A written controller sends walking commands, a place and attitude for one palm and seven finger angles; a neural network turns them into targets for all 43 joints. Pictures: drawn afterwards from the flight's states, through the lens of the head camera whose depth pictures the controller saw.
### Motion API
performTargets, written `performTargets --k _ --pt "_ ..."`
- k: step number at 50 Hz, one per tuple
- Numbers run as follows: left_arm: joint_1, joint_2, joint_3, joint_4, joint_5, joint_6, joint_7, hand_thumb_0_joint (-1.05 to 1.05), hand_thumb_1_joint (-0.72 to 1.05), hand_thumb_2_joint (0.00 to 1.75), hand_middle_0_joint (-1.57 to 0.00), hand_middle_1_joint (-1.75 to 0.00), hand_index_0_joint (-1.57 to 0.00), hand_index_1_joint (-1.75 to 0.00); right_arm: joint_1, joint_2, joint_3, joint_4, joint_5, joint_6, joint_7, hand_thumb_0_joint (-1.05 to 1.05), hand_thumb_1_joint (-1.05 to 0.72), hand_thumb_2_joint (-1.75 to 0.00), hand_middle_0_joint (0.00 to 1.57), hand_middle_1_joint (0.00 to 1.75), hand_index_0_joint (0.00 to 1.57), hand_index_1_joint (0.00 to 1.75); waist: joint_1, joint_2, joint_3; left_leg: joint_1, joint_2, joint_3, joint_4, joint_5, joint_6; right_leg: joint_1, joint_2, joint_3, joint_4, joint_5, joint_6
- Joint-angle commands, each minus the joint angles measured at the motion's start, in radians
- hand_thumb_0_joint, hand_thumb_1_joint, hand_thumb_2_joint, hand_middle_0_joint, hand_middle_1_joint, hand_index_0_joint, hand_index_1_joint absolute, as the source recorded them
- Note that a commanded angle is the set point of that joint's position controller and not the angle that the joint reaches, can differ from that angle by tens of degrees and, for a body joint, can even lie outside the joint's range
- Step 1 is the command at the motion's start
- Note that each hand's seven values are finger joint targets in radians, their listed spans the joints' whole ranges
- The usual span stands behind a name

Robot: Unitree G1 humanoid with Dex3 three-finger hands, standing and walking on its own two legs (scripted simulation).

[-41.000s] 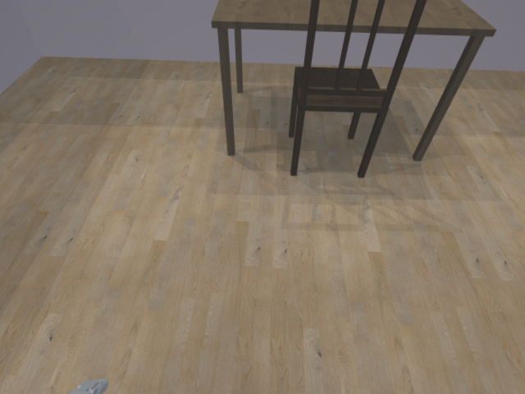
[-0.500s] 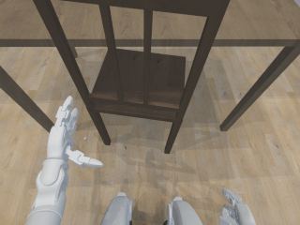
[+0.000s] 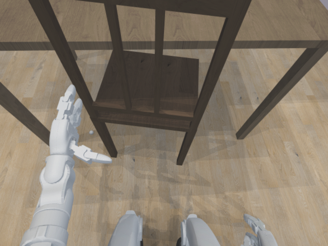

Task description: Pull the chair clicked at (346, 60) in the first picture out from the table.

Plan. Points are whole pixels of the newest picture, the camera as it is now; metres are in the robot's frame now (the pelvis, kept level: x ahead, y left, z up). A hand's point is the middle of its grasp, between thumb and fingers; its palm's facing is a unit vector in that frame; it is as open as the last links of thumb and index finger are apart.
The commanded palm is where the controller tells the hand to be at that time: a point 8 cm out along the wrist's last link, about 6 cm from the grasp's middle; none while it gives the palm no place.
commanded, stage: push the fingers through the gap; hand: left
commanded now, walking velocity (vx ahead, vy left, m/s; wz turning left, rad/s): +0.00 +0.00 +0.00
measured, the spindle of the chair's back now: (122, 70) +0.55 +0.12 +0.05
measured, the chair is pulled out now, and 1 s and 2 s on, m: -0.05 -0.05 -0.05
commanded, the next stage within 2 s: hook a spindle and tug to test in 1.14 s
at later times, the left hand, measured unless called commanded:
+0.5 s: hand (93, 117) +0.42 +0.18 +0.02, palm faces +0.07 -1.00 -0.03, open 16.9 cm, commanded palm +0.39 +0.23 +0.02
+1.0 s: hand (94, 110) +0.44 +0.19 +0.01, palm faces +0.08 -1.00 -0.03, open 16.9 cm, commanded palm +0.41 +0.23 +0.02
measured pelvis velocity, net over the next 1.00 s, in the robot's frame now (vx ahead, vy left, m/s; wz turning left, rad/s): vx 0.00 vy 0.00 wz -0.02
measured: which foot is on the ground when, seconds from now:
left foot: down 0.00-1.00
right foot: down 0.00-1.00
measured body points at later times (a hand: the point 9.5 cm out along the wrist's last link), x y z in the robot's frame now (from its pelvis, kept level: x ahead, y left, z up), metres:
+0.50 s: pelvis -0.01 +0.00 +0.00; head +0.12 +0.02 +0.43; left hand +0.41 +0.24 +0.02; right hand +0.09 -0.25 -0.12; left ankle +0.03 +0.11 -0.63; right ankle +0.01 -0.12 -0.63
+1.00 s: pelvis +0.00 +0.00 +0.00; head +0.13 +0.02 +0.43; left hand +0.43 +0.24 +0.02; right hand +0.06 -0.26 -0.12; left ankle +0.03 +0.11 -0.63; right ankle +0.01 -0.12 -0.63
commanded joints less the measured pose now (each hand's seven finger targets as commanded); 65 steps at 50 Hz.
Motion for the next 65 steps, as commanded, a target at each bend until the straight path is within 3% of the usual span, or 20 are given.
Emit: performTargets --k 1,3,8,13,15,21,25,30,31,35,36,37,38,41,44,47,49,53,60,65 --pt "-0.241 0.176 0.084 -0.083 0.007 -0.048 0.012 0.00 -0.50 0.30 -0.06 -0.08 -0.06 -0.08 0.054 -0.156 -0.057 -0.103 0.004 -0.027 -0.002 0.00 -0.90 -0.90 0.20 0.30 0.20 0.30 -0.007 0.019 -0.345 0.272 -0.013 -0.009 -0.146 0.305 0.000 0.156 0.014 0.005 -0.143 0.275 -0.016" --pt "-0.283 0.153 0.049 -0.115 0.013 -0.051 0.006 0.00 -0.50 0.30 -0.06 -0.08 -0.06 -0.08 0.054 -0.153 -0.058 -0.113 0.004 -0.022 0.002 0.00 -0.90 -0.90 0.20 0.30 0.20 0.30 -0.009 0.062 -0.379 0.317 -0.014 -0.005 -0.152 0.326 -0.001 0.155 0.013 0.006 -0.148 0.282 -0.019" --pt "-0.372 0.187 0.064 -0.179 0.007 -0.090 0.014 0.00 -0.50 0.30 -0.06 -0.08 -0.06 -0.08 0.066 -0.153 -0.060 -0.102 0.001 -0.024 -0.002 0.00 -0.90 -0.90 0.20 0.30 0.20 0.30 -0.014 0.090 -0.446 0.399 -0.005 -0.018 -0.150 0.394 -0.006 0.151 0.017 0.003 -0.144 0.312 -0.020" --pt "-0.441 0.197 0.079 -0.037 0.026 -0.091 0.031 0.00 -0.50 0.30 -0.06 -0.08 -0.06 -0.08 0.080 -0.160 -0.055 -0.071 -0.004 -0.013 -0.002 0.00 -0.90 -0.90 0.20 0.30 0.20 0.30 -0.039 0.038 -0.369 0.318 -0.007 -0.023 -0.145 0.298 -0.003 0.105 0.018 0.000 -0.145 0.238 -0.015" --pt "-0.462 0.189 0.069 0.003 0.036 -0.084 0.030 0.00 -0.50 0.30 -0.06 -0.08 -0.06 -0.08 0.088 -0.163 -0.055 -0.074 -0.005 -0.006 0.000 0.00 -0.90 -0.90 0.20 0.30 0.20 0.30 -0.042 0.067 -0.363 0.327 -0.010 -0.022 -0.149 0.289 -0.003 0.091 0.019 -0.001 -0.149 0.225 -0.020" --pt "-0.520 0.234 0.103 0.008 0.033 -0.093 0.020 0.00 -0.50 0.30 -0.06 -0.08 -0.06 -0.08 0.102 -0.166 -0.056 -0.080 -0.006 0.009 0.004 0.00 -0.90 -0.90 0.20 0.30 0.20 0.30 -0.025 0.083 -0.464 0.371 -0.008 -0.017 -0.144 0.360 -0.005 0.139 0.018 0.006 -0.144 0.283 -0.022" --pt "-0.578 0.209 0.076 0.054 0.041 -0.104 0.027 0.00 -0.50 0.30 -0.06 -0.08 -0.06 -0.08 0.113 -0.164 -0.054 -0.068 -0.009 0.015 0.008 0.00 -0.90 -0.90 0.20 0.30 0.20 0.30 -0.050 0.076 -0.424 0.361 -0.007 -0.022 -0.141 0.347 -0.003 0.107 0.022 0.001 -0.144 0.269 -0.019" --pt "-0.586 0.266 0.132 0.118 0.053 -0.111 0.037 0.00 -0.50 0.30 -0.06 -0.08 -0.06 -0.08 0.130 -0.170 -0.055 -0.060 -0.012 0.028 0.011 0.00 -0.90 -0.90 0.20 0.30 0.20 0.30 -0.040 0.066 -0.422 0.332 -0.009 -0.016 -0.138 0.331 -0.002 0.121 0.023 0.007 -0.144 0.265 -0.020" --pt "-0.610 0.242 0.110 0.130 0.057 -0.112 0.034 0.00 -0.50 0.30 -0.06 -0.08 -0.06 -0.08 0.127 -0.166 -0.053 -0.059 -0.013 0.031 0.013 0.00 -0.90 -0.90 0.20 0.30 0.20 0.30 -0.052 0.067 -0.419 0.329 -0.010 -0.014 -0.137 0.333 0.000 0.116 0.021 0.007 -0.147 0.270 -0.017" --pt "-0.673 0.277 0.129 0.148 0.060 -0.124 0.026 0.00 -0.50 0.30 -0.06 -0.08 -0.06 -0.08 0.144 -0.171 -0.053 -0.054 -0.017 0.036 0.014 0.00 -0.90 -0.90 0.20 0.30 0.20 0.30 -0.058 0.075 -0.431 0.330 -0.009 -0.013 -0.130 0.338 0.002 0.121 0.023 0.012 -0.145 0.276 -0.018" --pt "-0.649 0.293 0.152 0.176 0.060 -0.124 0.024 0.00 -0.50 0.30 -0.06 -0.08 -0.06 -0.08 0.144 -0.171 -0.054 -0.052 -0.016 0.039 0.014 0.00 -0.90 -0.90 0.20 0.30 0.20 0.30 -0.046 0.069 -0.431 0.325 -0.009 -0.013 -0.131 0.342 0.001 0.129 0.023 0.011 -0.144 0.280 -0.019" --pt "-0.683 0.282 0.137 0.162 0.056 -0.128 0.018 0.00 -0.50 0.30 -0.06 -0.08 -0.06 -0.08 0.144 -0.169 -0.053 -0.051 -0.017 0.040 0.015 0.00 -0.90 -0.90 0.20 0.30 0.20 0.30 -0.059 0.072 -0.445 0.326 -0.009 -0.009 -0.123 0.349 0.005 0.133 0.023 0.015 -0.144 0.294 -0.016" --pt "-0.640 0.307 0.168 0.185 0.058 -0.125 0.016 0.00 -0.50 0.30 -0.06 -0.08 -0.06 -0.08 0.149 -0.171 -0.056 -0.052 -0.017 0.042 0.015 0.00 -0.90 -0.90 0.20 0.30 0.20 0.30 -0.042 0.064 -0.453 0.324 -0.009 -0.006 -0.124 0.359 0.003 0.146 0.024 0.017 -0.144 0.303 -0.018" --pt "-0.612 0.257 0.130 0.175 0.053 -0.128 0.004 0.00 -0.50 0.30 -0.06 -0.08 -0.06 -0.08 0.146 -0.165 -0.056 -0.060 -0.014 0.047 0.021 0.00 -0.90 -0.90 0.20 0.30 0.20 0.30 -0.043 0.090 -0.466 0.358 -0.008 -0.006 -0.130 0.396 -0.001 0.140 0.024 0.009 -0.141 0.325 -0.019" --pt "-0.622 0.285 0.148 0.220 0.051 -0.113 0.000 0.00 -0.50 0.30 -0.06 -0.08 -0.06 -0.08 0.152 -0.172 -0.056 -0.054 -0.013 0.056 0.022 0.00 -0.90 -0.90 0.20 0.30 0.20 0.30 -0.054 0.027 -0.419 0.282 -0.009 0.000 -0.127 0.325 0.008 0.158 0.026 0.019 -0.155 0.290 -0.012" --pt "-0.690 0.289 0.149 0.229 0.056 -0.122 0.001 0.00 -0.50 0.30 -0.06 -0.08 -0.06 -0.08 0.153 -0.172 -0.053 -0.050 -0.015 0.058 0.018 0.00 -0.90 -0.90 0.20 0.30 0.20 0.30 -0.067 0.056 -0.396 0.278 -0.010 -0.003 -0.126 0.303 0.010 0.119 0.023 0.017 -0.152 0.265 -0.012" --pt "-0.711 0.334 0.180 0.196 0.056 -0.137 0.002 0.00 -0.50 0.30 -0.06 -0.08 -0.06 -0.08 0.157 -0.173 -0.054 -0.051 -0.017 0.057 0.015 0.00 -0.90 -0.90 0.20 0.30 0.20 0.30 -0.055 0.076 -0.434 0.296 -0.010 -0.001 -0.123 0.317 0.009 0.140 0.024 0.024 -0.151 0.274 -0.014" --pt "-0.722 0.338 0.178 0.161 0.053 -0.163 -0.004 0.00 -0.50 0.30 -0.06 -0.08 -0.06 -0.08 0.156 -0.171 -0.054 -0.048 -0.020 0.053 0.013 0.00 -0.90 -0.90 0.20 0.30 0.20 0.30 -0.055 0.093 -0.483 0.341 -0.007 -0.006 -0.114 0.374 0.007 0.145 0.024 0.021 -0.138 0.318 -0.014" --pt "-0.693 0.296 0.146 0.138 0.043 -0.150 -0.008 0.00 -0.50 0.30 -0.06 -0.08 -0.06 -0.08 0.155 -0.170 -0.055 -0.049 -0.018 0.050 0.013 0.00 -0.90 -0.90 0.20 0.30 0.20 0.30 -0.058 0.110 -0.496 0.394 -0.004 -0.014 -0.124 0.405 0.003 0.130 0.027 0.011 -0.141 0.324 -0.016" --pt "-0.658 0.282 0.141 0.192 0.047 -0.129 -0.004 0.00 -0.50 0.30 -0.11 -0.24 -0.11 -0.24 0.156 -0.172 -0.053 -0.044 -0.016 0.055 0.016 0.00 -0.90 -0.90 0.20 0.30 0.20 0.30 -0.060 0.091 -0.425 0.359 -0.003 -0.015 -0.132 0.376 0.001 0.108 0.027 0.004 -0.146 0.302 -0.018"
